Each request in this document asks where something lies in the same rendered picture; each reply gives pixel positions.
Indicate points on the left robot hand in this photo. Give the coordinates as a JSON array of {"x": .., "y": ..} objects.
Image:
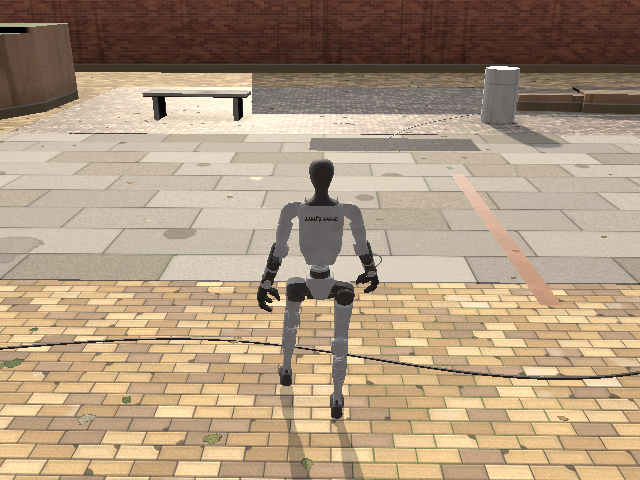
[{"x": 262, "y": 297}]

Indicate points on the robot right upper arm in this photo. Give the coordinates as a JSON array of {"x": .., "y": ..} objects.
[{"x": 352, "y": 212}]

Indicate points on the robot left upper arm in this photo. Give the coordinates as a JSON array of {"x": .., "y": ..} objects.
[{"x": 288, "y": 212}]

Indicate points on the left robot thigh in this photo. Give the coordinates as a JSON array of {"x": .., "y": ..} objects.
[{"x": 296, "y": 290}]

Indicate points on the right robot hand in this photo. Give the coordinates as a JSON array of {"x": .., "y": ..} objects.
[{"x": 374, "y": 282}]

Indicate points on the left robot forearm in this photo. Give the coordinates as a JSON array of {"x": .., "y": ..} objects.
[{"x": 271, "y": 269}]

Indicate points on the right robot forearm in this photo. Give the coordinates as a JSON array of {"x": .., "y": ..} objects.
[{"x": 368, "y": 262}]

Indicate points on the robot torso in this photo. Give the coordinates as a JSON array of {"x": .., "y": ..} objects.
[{"x": 320, "y": 241}]

